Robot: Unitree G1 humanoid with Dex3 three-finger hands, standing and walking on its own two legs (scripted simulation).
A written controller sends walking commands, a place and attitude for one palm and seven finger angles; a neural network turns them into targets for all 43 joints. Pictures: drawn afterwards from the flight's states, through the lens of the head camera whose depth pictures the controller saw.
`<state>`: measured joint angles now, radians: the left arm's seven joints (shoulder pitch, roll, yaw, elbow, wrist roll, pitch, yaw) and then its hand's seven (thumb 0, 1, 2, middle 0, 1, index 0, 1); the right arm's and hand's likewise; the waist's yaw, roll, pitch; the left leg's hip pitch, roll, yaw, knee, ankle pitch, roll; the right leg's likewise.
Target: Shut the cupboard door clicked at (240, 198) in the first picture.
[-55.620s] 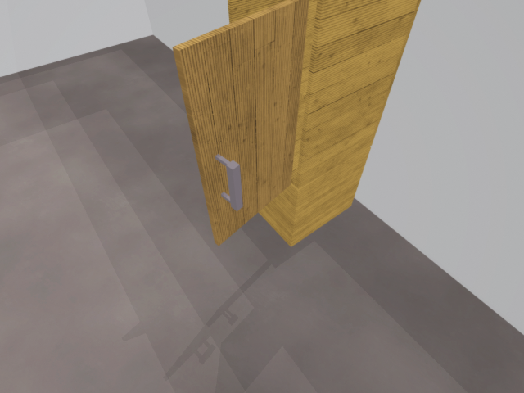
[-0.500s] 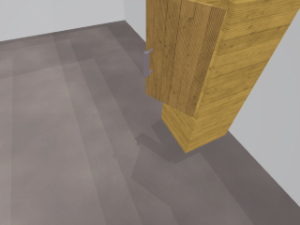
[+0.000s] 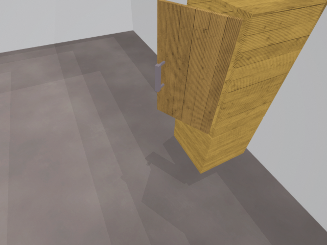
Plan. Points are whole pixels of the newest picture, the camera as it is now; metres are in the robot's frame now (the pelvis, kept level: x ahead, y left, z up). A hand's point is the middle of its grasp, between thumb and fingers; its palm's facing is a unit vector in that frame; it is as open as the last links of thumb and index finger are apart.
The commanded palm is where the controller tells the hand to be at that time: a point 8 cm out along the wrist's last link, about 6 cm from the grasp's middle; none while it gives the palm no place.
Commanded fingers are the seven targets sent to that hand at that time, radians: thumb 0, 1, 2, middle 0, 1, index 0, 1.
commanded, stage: look to check the result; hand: left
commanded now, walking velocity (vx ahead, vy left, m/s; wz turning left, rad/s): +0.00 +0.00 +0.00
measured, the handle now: (160, 76) +0.88 +0.06 -0.08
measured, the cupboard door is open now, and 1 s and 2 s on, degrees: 28 28 28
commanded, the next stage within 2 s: walk to a spot facing it in 0.60 s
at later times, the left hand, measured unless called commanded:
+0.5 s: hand out of the picture +0.05 +0.23 -0.16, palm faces +0.00 -0.95 -0.30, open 7.4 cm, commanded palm none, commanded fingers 0.00 0.90 0.90 -0.20 -0.30 -0.20 -0.30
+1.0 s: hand out of the picture +0.07 +0.22 -0.17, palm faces +0.10 -0.95 -0.29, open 7.4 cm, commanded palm none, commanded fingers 0.00 0.90 0.90 -0.20 -0.30 -0.20 -0.30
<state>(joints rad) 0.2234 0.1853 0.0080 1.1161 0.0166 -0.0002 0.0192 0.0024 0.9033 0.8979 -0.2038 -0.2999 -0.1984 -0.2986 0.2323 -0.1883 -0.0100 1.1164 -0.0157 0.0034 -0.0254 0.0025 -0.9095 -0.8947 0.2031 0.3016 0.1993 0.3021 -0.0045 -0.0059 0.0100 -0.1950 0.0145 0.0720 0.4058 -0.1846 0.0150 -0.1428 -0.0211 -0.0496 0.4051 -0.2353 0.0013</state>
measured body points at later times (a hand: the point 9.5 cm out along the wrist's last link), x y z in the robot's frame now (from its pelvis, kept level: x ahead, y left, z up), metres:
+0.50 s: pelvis +0.01 +0.00 +0.00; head +0.02 +0.00 +0.45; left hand +0.05 +0.28 -0.14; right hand +0.06 -0.28 -0.14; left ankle +0.02 +0.11 -0.74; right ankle -0.01 -0.12 -0.74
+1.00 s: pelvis +0.01 +0.00 -0.01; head +0.04 +0.00 +0.44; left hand +0.06 +0.27 -0.15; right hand +0.09 -0.26 -0.16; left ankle +0.02 +0.11 -0.74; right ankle -0.01 -0.12 -0.74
